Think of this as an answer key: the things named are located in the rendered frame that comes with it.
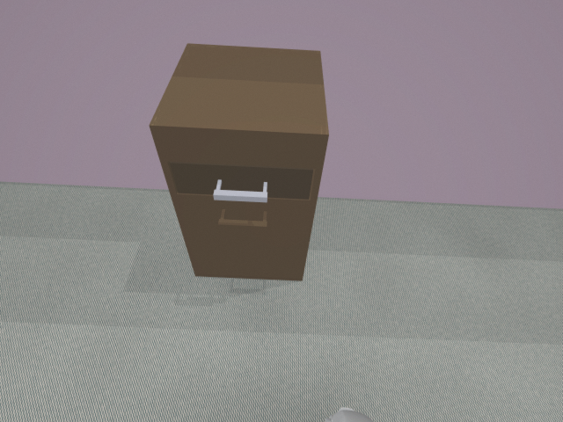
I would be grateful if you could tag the cabinet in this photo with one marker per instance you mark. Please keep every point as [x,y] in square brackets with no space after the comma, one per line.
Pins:
[246,106]

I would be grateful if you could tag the drawer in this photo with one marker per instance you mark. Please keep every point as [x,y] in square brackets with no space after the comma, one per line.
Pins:
[282,182]

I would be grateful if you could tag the handle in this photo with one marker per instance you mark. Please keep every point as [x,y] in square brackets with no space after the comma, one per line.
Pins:
[240,224]
[240,195]

